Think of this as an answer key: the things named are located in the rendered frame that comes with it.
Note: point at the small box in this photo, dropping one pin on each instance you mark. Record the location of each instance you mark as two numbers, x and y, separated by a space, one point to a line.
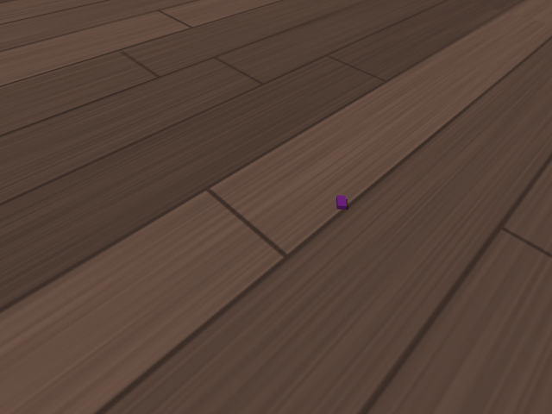
341 202

